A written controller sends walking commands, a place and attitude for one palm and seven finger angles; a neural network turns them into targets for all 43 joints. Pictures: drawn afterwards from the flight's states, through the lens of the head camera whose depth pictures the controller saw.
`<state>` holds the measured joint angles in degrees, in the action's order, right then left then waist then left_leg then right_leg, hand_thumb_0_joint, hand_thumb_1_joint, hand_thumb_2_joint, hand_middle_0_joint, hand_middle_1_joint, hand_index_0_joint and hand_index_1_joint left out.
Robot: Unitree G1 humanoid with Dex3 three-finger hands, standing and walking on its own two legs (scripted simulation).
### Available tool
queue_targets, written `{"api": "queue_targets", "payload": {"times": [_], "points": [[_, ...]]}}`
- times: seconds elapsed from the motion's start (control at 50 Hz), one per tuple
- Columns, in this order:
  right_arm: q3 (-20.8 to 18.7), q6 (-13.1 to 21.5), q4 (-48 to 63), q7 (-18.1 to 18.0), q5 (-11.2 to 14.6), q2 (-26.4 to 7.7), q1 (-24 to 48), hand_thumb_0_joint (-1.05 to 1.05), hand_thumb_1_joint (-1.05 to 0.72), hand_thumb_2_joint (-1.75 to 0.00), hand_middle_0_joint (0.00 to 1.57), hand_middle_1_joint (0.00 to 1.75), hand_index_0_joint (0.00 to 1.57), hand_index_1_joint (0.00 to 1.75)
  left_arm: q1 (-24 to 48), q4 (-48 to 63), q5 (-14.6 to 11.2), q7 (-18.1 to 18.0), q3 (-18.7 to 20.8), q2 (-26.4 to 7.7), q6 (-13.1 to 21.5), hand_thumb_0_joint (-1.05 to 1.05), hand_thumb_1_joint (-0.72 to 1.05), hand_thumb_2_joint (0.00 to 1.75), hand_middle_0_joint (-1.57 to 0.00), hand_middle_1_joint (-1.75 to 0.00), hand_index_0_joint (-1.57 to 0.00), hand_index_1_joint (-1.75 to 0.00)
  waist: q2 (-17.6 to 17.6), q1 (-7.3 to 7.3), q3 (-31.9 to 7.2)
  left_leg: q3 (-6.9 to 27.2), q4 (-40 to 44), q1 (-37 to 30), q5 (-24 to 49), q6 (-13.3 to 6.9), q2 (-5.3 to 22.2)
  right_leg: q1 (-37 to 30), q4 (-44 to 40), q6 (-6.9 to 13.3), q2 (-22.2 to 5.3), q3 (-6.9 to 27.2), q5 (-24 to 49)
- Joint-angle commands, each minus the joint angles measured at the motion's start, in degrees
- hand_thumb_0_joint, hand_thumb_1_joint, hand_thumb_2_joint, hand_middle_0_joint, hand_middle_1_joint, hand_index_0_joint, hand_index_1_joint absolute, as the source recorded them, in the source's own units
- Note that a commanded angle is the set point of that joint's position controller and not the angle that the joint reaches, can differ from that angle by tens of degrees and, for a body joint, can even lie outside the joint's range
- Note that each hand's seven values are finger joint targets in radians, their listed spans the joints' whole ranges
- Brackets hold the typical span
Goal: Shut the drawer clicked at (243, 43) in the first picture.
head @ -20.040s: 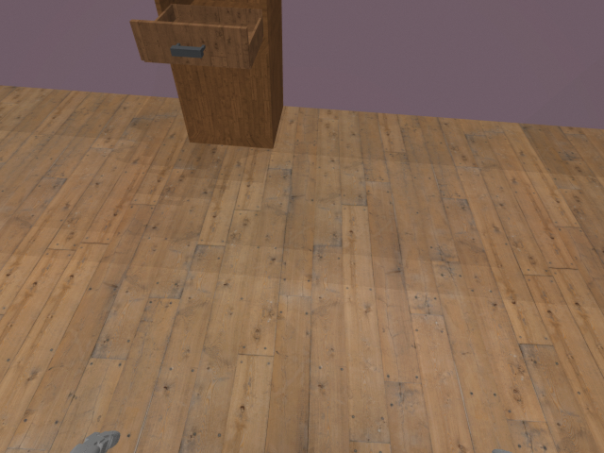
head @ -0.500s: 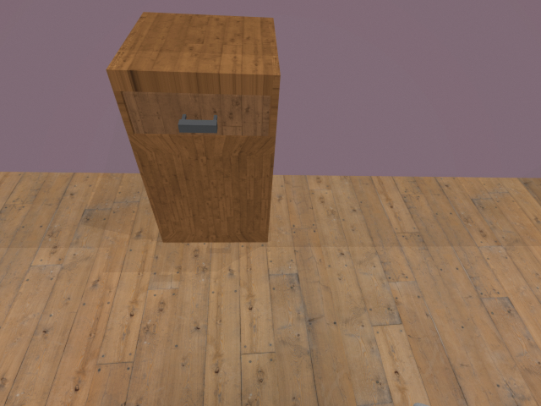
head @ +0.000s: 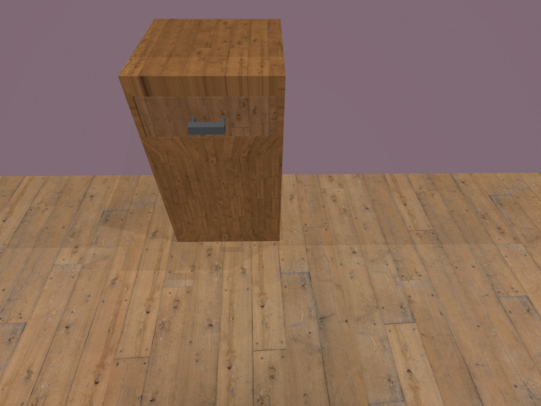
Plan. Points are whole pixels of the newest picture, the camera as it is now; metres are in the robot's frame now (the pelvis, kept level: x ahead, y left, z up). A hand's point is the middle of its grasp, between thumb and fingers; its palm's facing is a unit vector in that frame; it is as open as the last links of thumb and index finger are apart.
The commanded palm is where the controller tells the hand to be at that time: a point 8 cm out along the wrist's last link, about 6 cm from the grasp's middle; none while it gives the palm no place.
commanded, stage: let the arm hang, fingers relaxed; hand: left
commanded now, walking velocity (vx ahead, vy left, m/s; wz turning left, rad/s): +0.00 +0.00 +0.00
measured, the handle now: (207, 123) +0.89 +0.25 -0.11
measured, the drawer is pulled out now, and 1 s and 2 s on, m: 0.00 0.00 0.00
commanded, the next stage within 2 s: look to check the result in 0.34 s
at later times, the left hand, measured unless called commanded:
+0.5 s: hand out of the picture -0.01 +0.13 -0.18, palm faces +0.05 -0.99 -0.15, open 7.3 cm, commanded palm none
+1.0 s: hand out of the picture +0.00 +0.12 -0.18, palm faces +0.05 -0.99 -0.16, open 7.3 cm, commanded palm none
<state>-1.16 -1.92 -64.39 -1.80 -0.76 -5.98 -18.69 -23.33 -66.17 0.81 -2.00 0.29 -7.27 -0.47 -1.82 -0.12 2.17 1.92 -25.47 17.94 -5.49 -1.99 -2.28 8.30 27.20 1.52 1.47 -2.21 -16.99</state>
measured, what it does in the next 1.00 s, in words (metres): stands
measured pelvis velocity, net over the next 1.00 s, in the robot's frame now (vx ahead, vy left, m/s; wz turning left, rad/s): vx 0.03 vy -0.03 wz -0.02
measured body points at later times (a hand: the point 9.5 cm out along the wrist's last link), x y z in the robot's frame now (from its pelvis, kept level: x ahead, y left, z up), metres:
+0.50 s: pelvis +0.02 -0.02 +0.00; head +0.02 -0.02 +0.45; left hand -0.01 +0.18 -0.16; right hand -0.02 -0.21 -0.16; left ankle +0.09 +0.09 -0.74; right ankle -0.02 -0.11 -0.74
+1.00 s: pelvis +0.03 -0.03 +0.00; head +0.04 -0.03 +0.45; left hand +0.00 +0.18 -0.16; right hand +0.01 -0.23 -0.16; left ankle +0.09 +0.09 -0.74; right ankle -0.02 -0.11 -0.74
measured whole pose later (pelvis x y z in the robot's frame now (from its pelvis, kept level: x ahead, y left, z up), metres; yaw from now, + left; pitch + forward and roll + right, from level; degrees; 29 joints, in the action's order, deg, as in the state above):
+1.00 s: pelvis +0.03 -0.03 +0.00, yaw -1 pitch -3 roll +0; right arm -0.9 -0.4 -65.4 -2.9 -0.6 -6.3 -16.6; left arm -19.6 -65.6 0.3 -2.5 0.5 -5.6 0.8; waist -0.5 -0.2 3.5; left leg 1.9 -26.6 14.8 -9.2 0.1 -0.4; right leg 3.9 24.9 3.5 3.3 -1.7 -18.5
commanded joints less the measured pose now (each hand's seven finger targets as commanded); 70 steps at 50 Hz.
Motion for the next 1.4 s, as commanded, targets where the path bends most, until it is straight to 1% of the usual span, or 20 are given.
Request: {"api": "queue_targets", "payload": {"times": [0.0,0.04,0.06,0.14,0.18,0.24,0.3,0.4,0.52,0.56,0.74,0.86,0.92,0.96,1.0,1.04,1.06,1.18,1.36,1.38], "points": [[-0.9,0.3,0.9,-0.3,-0.4,-3.5,-5.7,0.00,-0.90,-0.90,0.20,0.30,0.20,0.30,-4.1,1.0,-0.1,-0.6,1.1,-4.4,0.4,0.00,0.90,0.90,-0.20,-0.30,-0.20,-0.30,5.2,-0.74,6.4,4.4,0.8,-4.3,-10.8,-0.4,3.5,13.9,-11.7,3.6,-6.9,7.6,-14.8],[-0.8,0.3,0.5,-0.3,-0.5,-2.8,-6.8,0.00,-0.90,-0.90,0.20,0.30,0.20,0.30,-2.7,1.7,-0.1,-0.7,1.2,-4.1,0.6,0.00,0.90,0.90,-0.20,-0.30,-0.20,-0.30,5.2,-1.39,6.6,3.3,-1.8,-5.7,-8.7,-0.1,3.6,15.7,-11.8,4.1,-7.5,7.6,-14.8],[-0.7,0.5,0.3,-0.3,-0.5,-2.2,-7.1,0.00,-0.90,-0.90,0.20,0.30,0.20,0.30,-2.0,1.8,-0.2,-0.8,1.2,-3.7,0.6,0.00,0.90,0.90,-0.20,-0.30,-0.20,-0.30,3.7,-1.57,7.1,3.5,-1.5,-5.7,-8.2,-0.2,3.9,16.1,-11.0,4.1,-7.4,7.3,-13.8],[-0.5,1.3,0.5,-0.7,-0.5,-2.5,-6.6,0.00,-0.90,-0.90,0.20,0.30,0.20,0.30,-3.2,1.4,-0.2,-0.8,1.3,-3.1,0.6,0.00,0.90,0.90,-0.20,-0.30,-0.20,-0.30,-2.6,-0.11,8.0,7.6,4.5,-0.4,-10.0,-1.2,5.8,10.1,-6.9,2.9,-4.7,5.4,-6.7],[-0.4,1.7,0.7,-1.0,-0.5,-2.8,-6.1,0.00,-0.90,-0.90,0.20,0.30,0.20,0.30,-3.8,1.2,-0.3,-0.8,1.4,-2.4,0.6,0.00,0.90,0.90,-0.20,-0.30,-0.20,-0.30,-1.8,0.49,7.1,8.6,6.0,0.7,-10.4,-1.6,6.3,6.9,-6.1,2.6,-4.3,4.9,-3.8],[-0.6,1.9,0.9,-1.1,-0.3,-2.8,-6.1,0.00,-0.90,-0.90,0.20,0.30,0.20,0.30,-3.9,1.2,-0.3,-0.8,1.5,-2.3,0.9,0.00,0.90,0.90,-0.20,-0.30,-0.20,-0.30,-0.6,0.69,5.1,7.7,5.1,-0.5,-7.2,-1.6,6.1,4.7,-6.7,2.6,-4.7,4.7,-1.2],[-0.7,1.8,0.7,-1.1,-0.3,-2.4,-6.2,0.00,-0.90,-0.90,0.20,0.30,0.20,0.30,-3.1,1.6,-0.4,-0.9,1.5,-2.0,1.1,0.00,0.90,0.90,-0.20,-0.30,-0.20,-0.30,1.0,0.05,4.9,5.8,3.1,-3.0,-4.8,-0.9,5.3,6.1,-8.3,2.8,-5.6,5.5,-1.7],[-0.6,1.7,0.4,-1.0,-0.3,-2.4,-6.4,0.00,-0.90,-0.90,0.20,0.30,0.20,0.30,-2.2,1.8,-0.5,-0.9,1.4,-2.3,1.2,0.00,0.90,0.90,-0.20,-0.30,-0.20,-0.30,1.8,-0.39,4.8,4.7,1.6,-4.6,-2.2,-0.6,5.3,6.7,-9.1,2.8,-5.9,5.8,-1.2],[-0.4,1.8,0.2,-1.2,-0.2,-3.0,-5.5,0.00,-0.90,-0.90,0.20,0.30,0.20,0.30,-2.5,1.3,-0.5,-0.9,1.3,-2.4,1.2,0.00,0.90,0.90,-0.20,-0.30,-0.20,-0.30,0.7,-0.31,5.0,4.8,2.0,-5.5,-0.8,-0.7,5.9,6.0,-9.0,2.5,-5.7,5.7,0.7],[-0.4,1.8,0.3,-1.2,-0.1,-3.2,-5.0,0.00,-0.90,-0.90,0.20,0.30,0.20,0.30,-2.6,1.2,-0.5,-1.0,1.2,-2.6,1.3,0.00,0.90,0.90,-0.20,-0.30,-0.20,-0.30,2.0,-0.22,4.3,4.4,1.5,-5.8,0.6,-0.8,6.2,5.1,-9.0,2.3,-5.9,5.8,2.6],[-0.4,1.6,0.2,-1.2,0.0,-3.8,-3.7,0.00,-0.90,-0.90,0.20,0.30,0.20,0.30,-2.7,0.9,-0.4,-1.0,1.0,-2.8,1.3,0.00,0.90,0.90,-0.20,-0.30,-0.20,-0.30,1.5,-0.28,5.1,4.2,1.5,-6.8,0.2,-0.6,6.3,5.7,-9.6,2.3,-5.8,6.1,2.3],[-0.2,1.9,-0.1,-1.2,-0.1,-4.3,-3.1,0.00,-0.90,-0.90,0.20,0.30,0.20,0.30,-2.4,0.9,-0.5,-1.0,1.0,-3.1,1.3,0.00,0.90,0.90,-0.20,-0.30,-0.20,-0.30,0.9,-0.18,4.6,4.0,1.7,-7.2,1.9,-0.6,6.4,4.2,-9.2,2.1,-5.9,6.1,4.8],[-0.2,1.9,-0.1,-1.3,-0.1,-4.5,-3.0,0.00,-0.90,-0.90,0.20,0.30,0.20,0.30,-2.1,0.9,-0.6,-1.0,1.0,-3.1,1.3,0.00,0.90,0.90,-0.20,-0.30,-0.20,-0.30,1.1,-0.16,5.2,4.0,2.0,-7.0,1.6,-0.5,6.4,4.2,-9.5,2.1,-5.8,6.2,4.6],[-0.1,1.9,-0.1,-1.2,0.0,-4.4,-3.0,0.00,-0.90,-0.90,0.20,0.30,0.20,0.30,-2.1,1.0,-0.5,-1.0,1.0,-3.3,1.3,0.00,0.90,0.90,-0.20,-0.30,-0.20,-0.30,2.5,-0.14,5.3,3.9,1.9,-6.9,1.8,-0.5,6.5,4.0,-9.6,2.0,-5.8,6.0,4.9],[-0.1,1.9,-0.2,-1.3,-0.1,-4.6,-2.8,0.00,-0.90,-0.90,0.20,0.30,0.20,0.30,-2.0,1.1,-0.6,-1.0,1.1,-3.4,1.3,0.00,0.90,0.90,-0.20,-0.30,-0.20,-0.30,1.3,-0.05,4.6,3.7,1.8,-7.5,2.0,-0.5,6.4,3.8,-9.6,1.9,-6.0,6.1,5.3],[-0.2,1.8,-0.2,-1.2,0.0,-4.5,-2.9,0.00,-0.90,-0.90,0.20,0.30,0.20,0.30,-1.7,1.1,-0.5,-1.0,1.1,-3.5,1.3,0.00,0.90,0.90,-0.20,-0.30,-0.20,-0.30,1.8,-0.04,5.0,3.6,1.6,-6.8,1.7,-0.4,6.4,3.6,-9.8,1.9,-5.9,5.9,5.1],[-0.1,1.9,-0.3,-1.2,-0.1,-4.4,-3.0,0.00,-0.90,-0.90,0.20,0.30,0.20,0.30,-1.7,1.3,-0.6,-1.0,1.2,-3.5,1.3,0.00,0.90,0.90,-0.20,-0.30,-0.20,-0.30,2.7,-0.06,5.2,3.6,1.6,-6.6,2.0,-0.3,6.3,3.4,-9.8,1.8,-6.0,6.0,5.7],[-0.2,2.0,-0.3,-1.3,-0.1,-4.6,-2.9,0.00,-0.90,-0.90,0.20,0.30,0.20,0.30,-1.7,1.5,-0.7,-1.1,1.2,-3.7,1.5,0.00,0.90,0.90,-0.20,-0.30,-0.20,-0.30,1.7,-0.01,4.0,3.0,0.9,-7.5,3.6,-0.2,6.3,2.4,-9.4,1.5,-6.3,6.1,9.6],[-0.2,1.8,-0.4,-1.3,0.0,-4.7,-2.9,0.00,-0.90,-0.90,0.20,0.30,0.20,0.30,-1.7,1.5,-0.6,-1.1,1.2,-3.8,1.4,0.00,0.90,0.90,-0.20,-0.30,-0.20,-0.30,2.8,-0.12,4.7,2.9,1.0,-7.9,3.2,-0.1,6.5,2.9,-9.8,1.4,-6.0,6.3,9.2],[-0.2,1.9,-0.4,-1.4,0.0,-4.9,-2.9,0.00,-0.90,-0.90,0.20,0.30,0.20,0.30,-1.5,1.4,-0.7,-1.1,1.2,-3.8,1.4,0.00,0.90,0.90,-0.20,-0.30,-0.20,-0.30,1.8,-0.15,4.2,3.0,1.2,-8.1,3.6,-0.2,6.5,2.5,-9.6,1.4,-6.1,6.3,9.5]]}}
